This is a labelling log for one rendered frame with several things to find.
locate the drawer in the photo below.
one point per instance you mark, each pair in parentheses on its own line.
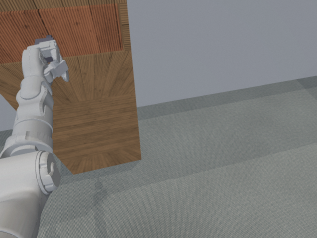
(78,30)

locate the robot left upper arm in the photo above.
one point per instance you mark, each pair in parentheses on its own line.
(26,182)

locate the cabinet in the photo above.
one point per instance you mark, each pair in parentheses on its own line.
(95,120)

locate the handle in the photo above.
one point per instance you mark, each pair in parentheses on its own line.
(47,38)

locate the left robot hand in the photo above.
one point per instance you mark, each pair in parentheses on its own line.
(34,63)

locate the robot left forearm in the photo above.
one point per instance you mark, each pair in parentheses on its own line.
(33,125)

